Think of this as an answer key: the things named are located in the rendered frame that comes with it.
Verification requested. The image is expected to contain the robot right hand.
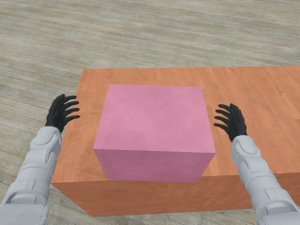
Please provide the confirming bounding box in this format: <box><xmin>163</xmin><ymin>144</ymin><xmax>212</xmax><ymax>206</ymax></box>
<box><xmin>214</xmin><ymin>103</ymin><xmax>247</xmax><ymax>142</ymax></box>

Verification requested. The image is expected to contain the carton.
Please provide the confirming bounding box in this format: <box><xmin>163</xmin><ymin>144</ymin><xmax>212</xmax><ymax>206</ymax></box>
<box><xmin>93</xmin><ymin>84</ymin><xmax>216</xmax><ymax>183</ymax></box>

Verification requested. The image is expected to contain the right robot upper arm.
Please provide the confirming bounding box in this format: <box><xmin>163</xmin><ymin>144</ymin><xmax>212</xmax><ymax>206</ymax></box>
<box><xmin>257</xmin><ymin>211</ymin><xmax>300</xmax><ymax>225</ymax></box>

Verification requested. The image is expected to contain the left robot upper arm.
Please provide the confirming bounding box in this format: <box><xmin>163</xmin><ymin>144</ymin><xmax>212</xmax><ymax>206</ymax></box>
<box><xmin>0</xmin><ymin>203</ymin><xmax>49</xmax><ymax>225</ymax></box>

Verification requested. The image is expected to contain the robot right forearm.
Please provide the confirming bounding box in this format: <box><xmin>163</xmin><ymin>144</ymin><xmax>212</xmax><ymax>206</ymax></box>
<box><xmin>231</xmin><ymin>135</ymin><xmax>300</xmax><ymax>218</ymax></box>

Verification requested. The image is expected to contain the robot left hand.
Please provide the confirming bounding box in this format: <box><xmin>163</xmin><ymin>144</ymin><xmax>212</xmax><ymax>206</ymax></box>
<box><xmin>45</xmin><ymin>94</ymin><xmax>80</xmax><ymax>133</ymax></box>

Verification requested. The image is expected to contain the pedestal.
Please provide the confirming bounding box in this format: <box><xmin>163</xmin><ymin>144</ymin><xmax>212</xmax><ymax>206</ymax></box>
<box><xmin>51</xmin><ymin>66</ymin><xmax>300</xmax><ymax>218</ymax></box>

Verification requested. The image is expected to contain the robot left forearm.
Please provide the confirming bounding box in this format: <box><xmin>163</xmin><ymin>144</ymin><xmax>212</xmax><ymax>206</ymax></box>
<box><xmin>0</xmin><ymin>126</ymin><xmax>63</xmax><ymax>211</ymax></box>

